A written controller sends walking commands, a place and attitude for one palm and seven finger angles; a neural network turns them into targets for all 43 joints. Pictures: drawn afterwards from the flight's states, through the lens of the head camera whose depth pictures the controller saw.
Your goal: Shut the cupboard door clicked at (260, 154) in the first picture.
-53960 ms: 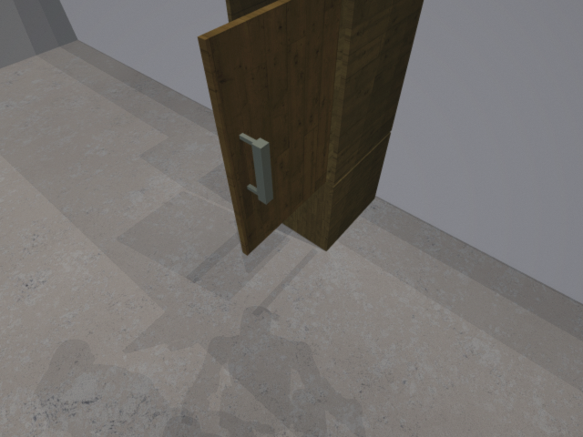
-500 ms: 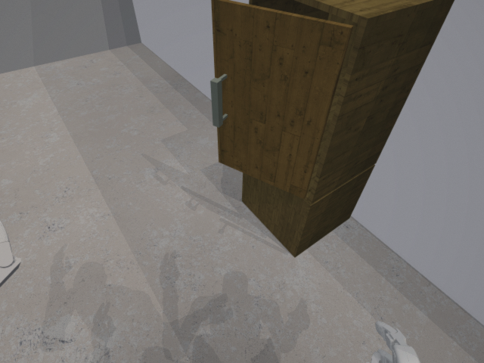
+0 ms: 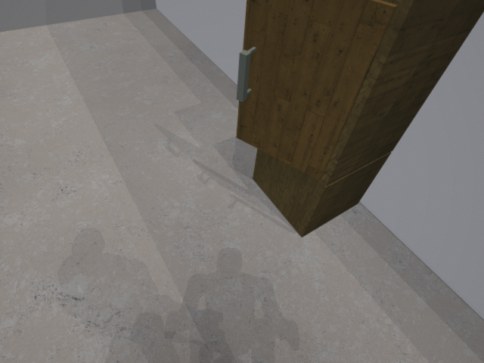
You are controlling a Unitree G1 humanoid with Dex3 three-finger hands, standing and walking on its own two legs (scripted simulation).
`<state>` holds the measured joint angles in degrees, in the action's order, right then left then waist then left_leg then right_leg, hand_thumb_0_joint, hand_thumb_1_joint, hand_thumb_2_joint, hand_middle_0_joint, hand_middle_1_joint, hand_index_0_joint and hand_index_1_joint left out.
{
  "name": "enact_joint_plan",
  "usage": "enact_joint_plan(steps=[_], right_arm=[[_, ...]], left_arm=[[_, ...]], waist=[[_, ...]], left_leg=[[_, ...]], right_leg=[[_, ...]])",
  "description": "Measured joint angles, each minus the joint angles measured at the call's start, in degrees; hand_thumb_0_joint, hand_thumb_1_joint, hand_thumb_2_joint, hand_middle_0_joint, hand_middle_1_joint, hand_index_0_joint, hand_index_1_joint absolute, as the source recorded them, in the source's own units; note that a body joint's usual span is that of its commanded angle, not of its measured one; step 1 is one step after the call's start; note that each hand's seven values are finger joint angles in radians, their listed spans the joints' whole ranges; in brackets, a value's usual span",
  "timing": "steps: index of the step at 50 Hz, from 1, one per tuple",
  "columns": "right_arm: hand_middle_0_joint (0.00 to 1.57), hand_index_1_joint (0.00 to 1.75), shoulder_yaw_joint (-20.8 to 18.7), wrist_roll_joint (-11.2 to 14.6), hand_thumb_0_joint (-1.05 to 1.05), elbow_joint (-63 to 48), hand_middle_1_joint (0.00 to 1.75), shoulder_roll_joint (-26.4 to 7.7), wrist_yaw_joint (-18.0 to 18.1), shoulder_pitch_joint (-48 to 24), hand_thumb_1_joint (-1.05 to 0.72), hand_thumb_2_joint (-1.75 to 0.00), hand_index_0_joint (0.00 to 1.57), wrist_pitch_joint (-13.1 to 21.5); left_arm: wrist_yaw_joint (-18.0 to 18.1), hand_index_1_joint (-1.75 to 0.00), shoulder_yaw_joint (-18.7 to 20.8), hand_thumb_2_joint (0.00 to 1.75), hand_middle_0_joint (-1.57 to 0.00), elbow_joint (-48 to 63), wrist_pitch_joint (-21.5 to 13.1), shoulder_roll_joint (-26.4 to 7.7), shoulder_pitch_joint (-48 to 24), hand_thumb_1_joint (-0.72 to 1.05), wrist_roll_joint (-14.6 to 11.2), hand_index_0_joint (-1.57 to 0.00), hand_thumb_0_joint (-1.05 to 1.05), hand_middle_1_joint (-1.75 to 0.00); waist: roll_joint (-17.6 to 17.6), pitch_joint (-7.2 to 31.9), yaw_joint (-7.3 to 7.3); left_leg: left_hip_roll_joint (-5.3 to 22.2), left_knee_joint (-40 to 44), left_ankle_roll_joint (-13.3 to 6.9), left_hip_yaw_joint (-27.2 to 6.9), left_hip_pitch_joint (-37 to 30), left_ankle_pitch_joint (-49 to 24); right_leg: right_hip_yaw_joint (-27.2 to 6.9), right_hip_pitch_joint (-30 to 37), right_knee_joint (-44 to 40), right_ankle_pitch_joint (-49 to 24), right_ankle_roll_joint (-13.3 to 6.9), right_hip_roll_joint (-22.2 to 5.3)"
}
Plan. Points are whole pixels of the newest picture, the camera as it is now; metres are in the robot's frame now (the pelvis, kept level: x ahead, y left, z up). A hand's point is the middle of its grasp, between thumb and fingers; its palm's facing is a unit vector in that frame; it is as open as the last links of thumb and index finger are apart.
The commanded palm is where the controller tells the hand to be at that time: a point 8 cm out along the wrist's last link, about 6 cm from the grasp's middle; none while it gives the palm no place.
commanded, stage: let the arm hang, fingers relaxed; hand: left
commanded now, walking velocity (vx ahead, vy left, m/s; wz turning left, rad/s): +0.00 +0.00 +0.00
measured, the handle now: (247, 74) +0.93 +0.03 -0.03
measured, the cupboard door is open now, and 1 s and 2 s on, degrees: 23 23 23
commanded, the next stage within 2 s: look to check the result in 0.74 s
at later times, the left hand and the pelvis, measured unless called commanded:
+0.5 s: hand out of the picture -0.02 +0.18 -0.17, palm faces -0.03 -0.98 -0.19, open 7.4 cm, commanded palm none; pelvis +0.00 +0.01 +0.01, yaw -3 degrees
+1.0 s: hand out of the picture -0.01 +0.17 -0.17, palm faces -0.03 -0.98 -0.18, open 7.4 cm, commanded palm none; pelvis +0.02 +0.01 +0.01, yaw -3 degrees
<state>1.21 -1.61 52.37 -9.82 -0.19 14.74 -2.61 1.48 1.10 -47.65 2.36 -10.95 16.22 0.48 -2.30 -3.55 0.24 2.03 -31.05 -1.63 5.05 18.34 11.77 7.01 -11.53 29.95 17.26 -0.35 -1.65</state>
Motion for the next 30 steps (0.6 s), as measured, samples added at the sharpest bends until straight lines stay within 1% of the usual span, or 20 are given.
enact_joint_plan(steps=[5,9,13,19,30], right_arm=[[0.20,0.30,-1.7,0.2,0.01,4.1,0.29,-0.9,0.6,2.5,-0.91,-0.90,0.20,-0.4],[0.20,0.30,-2.4,0.5,0.01,6.4,0.29,-1.5,0.9,3.5,-0.91,-0.90,0.20,0.2],[0.20,0.30,-2.3,0.7,0.01,8.4,0.29,-1.2,1.0,3.8,-0.91,-0.90,0.20,0.8],[0.20,0.30,-1.9,0.9,0.01,10.6,0.29,0.5,1.1,3.8,-0.91,-0.90,0.20,1.4],[0.20,0.30,-1.7,0.9,0.00,11.9,0.29,3.1,1.4,3.4,-0.91,-0.90,0.20,2.0]], left_arm=[[-0.4,-0.30,0.0,0.90,-0.20,-7.5,0.0,-1.0,2.2,0.97,0.4,-0.20,-0.03,-0.30],[-0.4,-0.30,-0.3,0.90,-0.20,-12.1,-0.3,-0.8,4.1,0.94,0.5,-0.20,-0.01,-0.30],[-0.3,-0.30,-0.5,0.90,-0.20,-15.2,-0.8,-0.3,5.1,0.93,0.4,-0.20,0.00,-0.30],[0.0,-0.30,-0.9,0.90,-0.20,-17.6,-1.3,1.0,4.7,0.92,0.3,-0.20,0.00,-0.30],[0.4,-0.30,-1.5,0.90,-0.20,-17.7,-2.2,4.7,2.0,0.91,0.3,-0.20,0.00,-0.30]], waist=[[1.6,0.4,0.26],[3.1,0.7,0.41],[4.0,1.0,0.43],[3.9,1.9,0.46],[2.6,3.0,0.82]], left_leg=[[-0.2,2.7,-0.5,0.6,-1.1,-1.3],[-0.6,4.9,-0.9,1.7,-2.4,-2.2],[-0.8,6.3,-1.1,2.6,-3.6,-2.8],[-1.0,7.5,-1.1,3.3,-5.0,-3.0],[-0.9,8.2,-0.8,3.7,-6.1,-2.8]], right_leg=[[-0.6,1.2,-3.4,-2.1,0.3,0.1],[-1.6,1.7,-4.8,-3.1,0.7,-0.3],[-2.4,2.2,-5.6,-3.5,1.0,-0.5],[-3.1,2.9,-5.9,-3.5,1.2,-0.6],[-3.5,3.7,-6.1,-3.2,1.0,-0.5]])
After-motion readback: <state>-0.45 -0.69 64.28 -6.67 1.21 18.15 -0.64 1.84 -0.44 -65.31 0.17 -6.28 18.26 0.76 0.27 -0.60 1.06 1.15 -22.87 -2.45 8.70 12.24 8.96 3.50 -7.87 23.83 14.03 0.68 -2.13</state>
